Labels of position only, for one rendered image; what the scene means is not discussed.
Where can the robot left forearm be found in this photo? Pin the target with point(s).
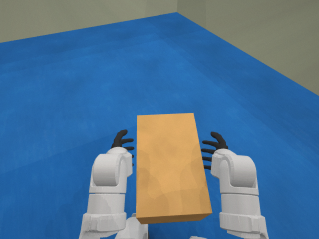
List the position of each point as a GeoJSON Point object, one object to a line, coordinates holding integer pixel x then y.
{"type": "Point", "coordinates": [105, 214]}

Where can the carton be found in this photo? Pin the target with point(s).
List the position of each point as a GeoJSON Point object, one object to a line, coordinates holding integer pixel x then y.
{"type": "Point", "coordinates": [171, 184]}

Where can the robot right hand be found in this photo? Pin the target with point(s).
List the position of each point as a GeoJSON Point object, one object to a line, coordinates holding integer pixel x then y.
{"type": "Point", "coordinates": [221, 144]}

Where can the robot left hand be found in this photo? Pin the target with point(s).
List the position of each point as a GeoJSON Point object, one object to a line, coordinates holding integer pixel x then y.
{"type": "Point", "coordinates": [118, 141]}

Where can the robot right forearm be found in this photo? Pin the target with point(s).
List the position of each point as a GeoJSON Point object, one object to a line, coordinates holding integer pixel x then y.
{"type": "Point", "coordinates": [240, 206]}

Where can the left robot thigh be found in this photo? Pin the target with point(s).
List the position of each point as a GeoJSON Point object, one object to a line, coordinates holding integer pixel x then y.
{"type": "Point", "coordinates": [134, 230]}

